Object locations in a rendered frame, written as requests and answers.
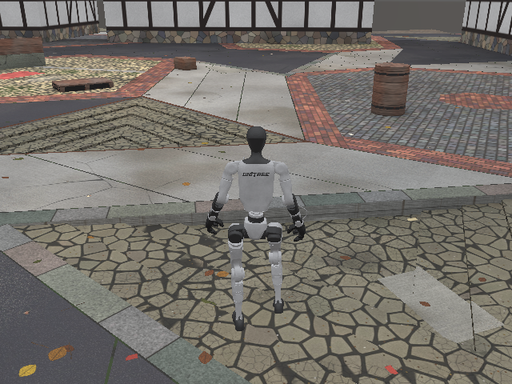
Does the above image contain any humanoid robot torso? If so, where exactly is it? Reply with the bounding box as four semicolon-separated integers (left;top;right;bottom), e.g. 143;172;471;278
238;157;275;240

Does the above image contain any right robot upper arm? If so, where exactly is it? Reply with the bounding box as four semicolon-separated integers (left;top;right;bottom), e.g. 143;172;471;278
273;161;294;206

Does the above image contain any left robot upper arm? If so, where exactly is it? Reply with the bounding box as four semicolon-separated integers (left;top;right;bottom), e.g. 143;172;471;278
216;161;240;205

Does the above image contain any robot left hand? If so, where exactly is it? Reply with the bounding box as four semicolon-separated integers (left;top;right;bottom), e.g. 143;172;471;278
206;216;224;234

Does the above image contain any left robot forearm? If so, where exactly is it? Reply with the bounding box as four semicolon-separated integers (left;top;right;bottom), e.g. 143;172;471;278
208;192;224;221

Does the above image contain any robot right hand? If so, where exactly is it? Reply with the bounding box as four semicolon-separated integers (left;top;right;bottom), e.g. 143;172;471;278
287;223;306;242

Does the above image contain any robot left thigh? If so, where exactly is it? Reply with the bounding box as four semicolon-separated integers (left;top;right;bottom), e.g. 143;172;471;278
228;223;245;282

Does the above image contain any right robot forearm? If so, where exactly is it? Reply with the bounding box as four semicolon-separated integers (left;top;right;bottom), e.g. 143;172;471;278
287;194;304;227

